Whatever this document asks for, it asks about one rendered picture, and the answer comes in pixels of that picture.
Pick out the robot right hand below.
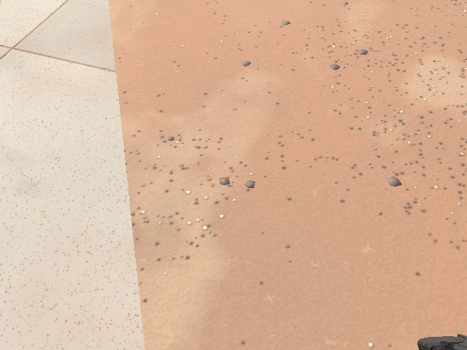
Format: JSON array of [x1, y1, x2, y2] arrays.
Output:
[[417, 334, 467, 350]]

